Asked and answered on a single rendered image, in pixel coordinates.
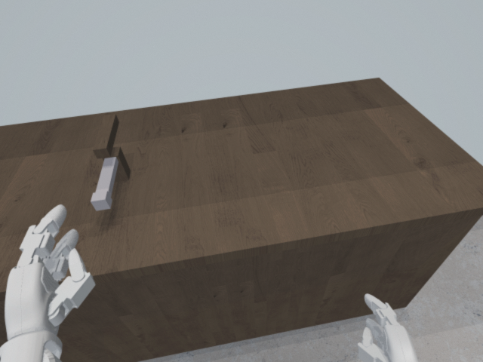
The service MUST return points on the left robot hand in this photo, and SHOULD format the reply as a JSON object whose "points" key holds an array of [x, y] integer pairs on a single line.
{"points": [[33, 283]]}

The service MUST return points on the right robot hand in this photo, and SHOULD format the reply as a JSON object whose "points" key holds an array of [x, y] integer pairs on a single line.
{"points": [[394, 342]]}

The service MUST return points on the counter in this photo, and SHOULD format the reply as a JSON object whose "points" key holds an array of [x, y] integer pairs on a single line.
{"points": [[239, 217]]}

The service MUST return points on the left robot forearm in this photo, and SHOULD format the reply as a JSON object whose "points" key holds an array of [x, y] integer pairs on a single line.
{"points": [[35, 346]]}

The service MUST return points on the tap lever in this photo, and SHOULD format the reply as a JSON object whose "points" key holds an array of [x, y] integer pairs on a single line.
{"points": [[101, 199]]}

